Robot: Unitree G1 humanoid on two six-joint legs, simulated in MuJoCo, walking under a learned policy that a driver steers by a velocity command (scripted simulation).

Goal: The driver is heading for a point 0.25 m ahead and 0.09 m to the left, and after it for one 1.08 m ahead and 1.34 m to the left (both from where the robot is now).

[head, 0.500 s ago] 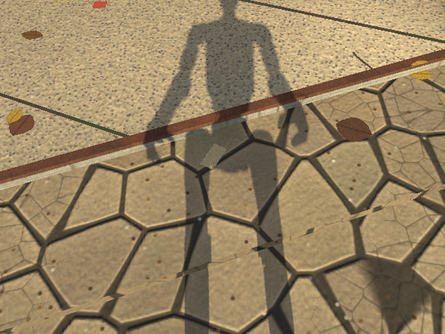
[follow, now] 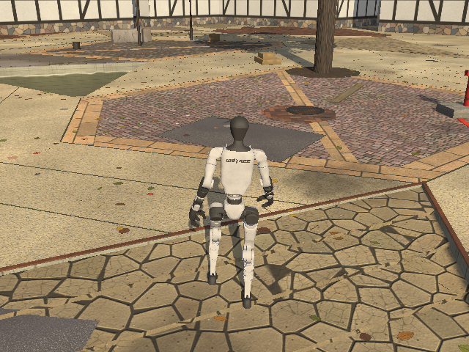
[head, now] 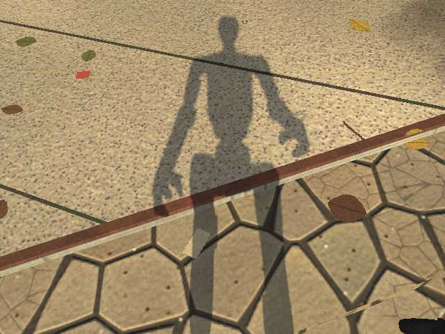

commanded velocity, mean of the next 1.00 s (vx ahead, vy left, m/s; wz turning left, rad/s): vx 0.14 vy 0.00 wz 0.43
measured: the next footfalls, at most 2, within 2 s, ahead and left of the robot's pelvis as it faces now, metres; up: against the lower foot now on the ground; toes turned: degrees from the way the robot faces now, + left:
left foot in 0.16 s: +0.32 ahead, +0.15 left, +0.02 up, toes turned +5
right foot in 0.56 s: +0.37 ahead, -0.07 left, +0.00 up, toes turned +19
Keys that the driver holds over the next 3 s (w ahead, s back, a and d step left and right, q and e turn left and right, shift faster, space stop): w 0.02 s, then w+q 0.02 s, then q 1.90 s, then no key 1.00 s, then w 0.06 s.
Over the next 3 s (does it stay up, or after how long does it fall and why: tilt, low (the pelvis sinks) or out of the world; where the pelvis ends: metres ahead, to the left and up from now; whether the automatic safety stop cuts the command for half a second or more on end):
stays up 0.23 0.03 -0.01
